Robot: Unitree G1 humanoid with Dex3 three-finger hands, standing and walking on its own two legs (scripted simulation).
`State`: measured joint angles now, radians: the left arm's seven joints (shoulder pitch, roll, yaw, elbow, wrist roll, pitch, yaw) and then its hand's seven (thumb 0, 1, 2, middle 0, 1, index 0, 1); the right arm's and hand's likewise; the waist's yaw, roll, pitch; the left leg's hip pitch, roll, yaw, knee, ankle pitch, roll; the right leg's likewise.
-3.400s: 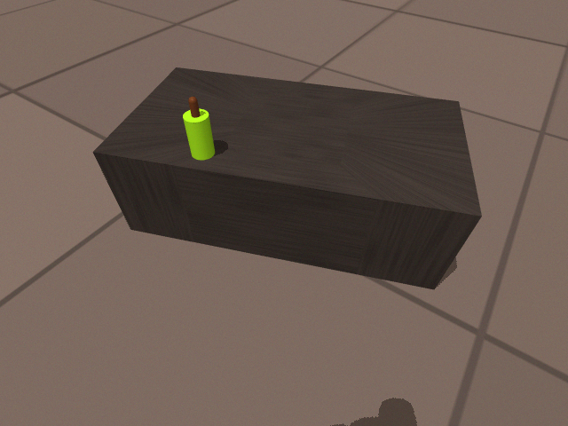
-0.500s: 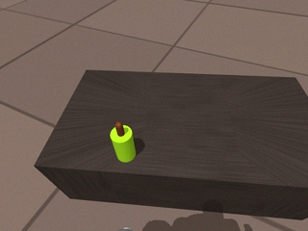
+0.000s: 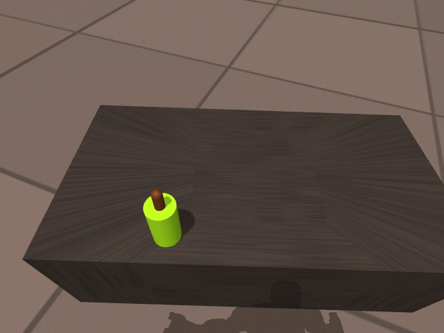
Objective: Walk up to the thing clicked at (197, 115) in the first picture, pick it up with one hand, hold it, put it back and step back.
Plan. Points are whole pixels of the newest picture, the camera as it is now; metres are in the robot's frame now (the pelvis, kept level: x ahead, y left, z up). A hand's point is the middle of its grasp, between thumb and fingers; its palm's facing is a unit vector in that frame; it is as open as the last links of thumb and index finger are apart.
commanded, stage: walk up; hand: left
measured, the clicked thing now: (162, 215) +0.46 +0.19 -0.19
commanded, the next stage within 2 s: stand in 1.18 s
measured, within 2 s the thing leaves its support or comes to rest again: neither
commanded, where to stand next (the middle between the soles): +0.05 -0.04 m, yaw +1 degrees
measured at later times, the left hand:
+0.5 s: hand out of the picture +0.11 +0.24 -0.13, palm faces -0.04 -0.95 -0.32, open 7.4 cm
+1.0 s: hand out of the picture +0.11 +0.25 -0.13, palm faces -0.03 -0.95 -0.32, open 7.4 cm
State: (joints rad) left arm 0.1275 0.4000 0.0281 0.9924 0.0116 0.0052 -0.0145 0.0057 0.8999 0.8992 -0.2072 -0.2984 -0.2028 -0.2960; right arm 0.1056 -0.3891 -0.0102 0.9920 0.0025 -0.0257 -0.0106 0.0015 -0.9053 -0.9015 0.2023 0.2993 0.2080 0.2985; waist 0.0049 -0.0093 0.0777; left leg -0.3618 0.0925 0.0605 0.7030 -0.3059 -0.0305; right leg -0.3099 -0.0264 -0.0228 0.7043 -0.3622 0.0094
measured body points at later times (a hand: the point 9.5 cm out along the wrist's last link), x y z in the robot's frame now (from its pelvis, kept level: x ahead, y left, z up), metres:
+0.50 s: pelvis +0.01 -0.01 +0.02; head +0.03 -0.01 +0.47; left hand +0.11 +0.29 -0.11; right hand +0.06 -0.32 -0.11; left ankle +0.04 +0.14 -0.72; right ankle +0.01 -0.13 -0.72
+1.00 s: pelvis +0.02 +0.00 +0.03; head +0.04 +0.01 +0.48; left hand +0.12 +0.30 -0.11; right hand +0.12 -0.31 -0.09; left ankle +0.04 +0.14 -0.72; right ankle +0.01 -0.13 -0.72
